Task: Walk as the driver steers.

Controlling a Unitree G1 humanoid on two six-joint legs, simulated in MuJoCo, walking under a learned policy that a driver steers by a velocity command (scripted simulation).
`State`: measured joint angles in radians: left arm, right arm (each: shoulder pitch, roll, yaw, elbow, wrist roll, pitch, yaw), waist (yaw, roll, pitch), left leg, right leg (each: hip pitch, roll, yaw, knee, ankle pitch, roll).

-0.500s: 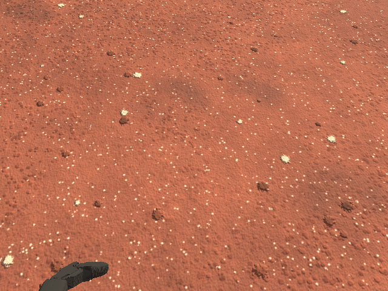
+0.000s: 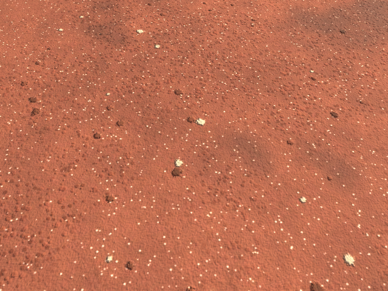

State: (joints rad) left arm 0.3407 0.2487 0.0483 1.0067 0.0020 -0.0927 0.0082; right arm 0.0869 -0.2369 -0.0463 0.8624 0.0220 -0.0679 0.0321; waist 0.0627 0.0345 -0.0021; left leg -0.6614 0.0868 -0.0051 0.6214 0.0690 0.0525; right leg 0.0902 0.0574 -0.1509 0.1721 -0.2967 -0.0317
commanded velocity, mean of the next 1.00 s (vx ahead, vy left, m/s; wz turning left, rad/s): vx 0.50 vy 0.00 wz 0.34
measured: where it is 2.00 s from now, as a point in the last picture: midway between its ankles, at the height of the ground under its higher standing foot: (145, 144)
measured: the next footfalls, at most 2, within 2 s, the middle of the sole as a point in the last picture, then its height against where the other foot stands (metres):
left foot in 0.10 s outside the picture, level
right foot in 0.58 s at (220, 275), level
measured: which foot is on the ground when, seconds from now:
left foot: up 0.00-0.08, down 0.10-0.60, up 0.62-1.00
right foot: down 0.00-0.10, up 0.12-0.56, down 0.58-1.00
